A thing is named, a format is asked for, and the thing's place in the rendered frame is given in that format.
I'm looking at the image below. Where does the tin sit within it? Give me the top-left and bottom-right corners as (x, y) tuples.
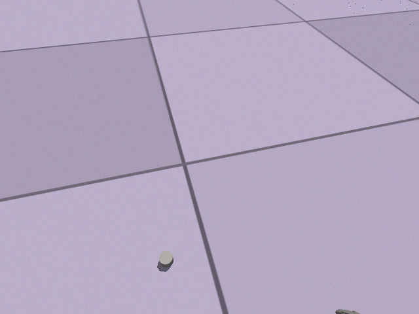
(159, 251), (173, 268)

